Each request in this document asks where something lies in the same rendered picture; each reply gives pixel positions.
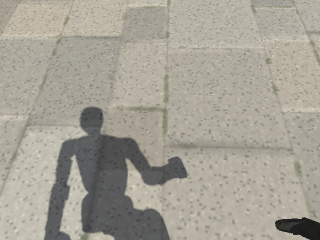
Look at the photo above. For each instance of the right robot hand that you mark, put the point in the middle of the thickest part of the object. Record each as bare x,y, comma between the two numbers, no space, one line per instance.
305,227

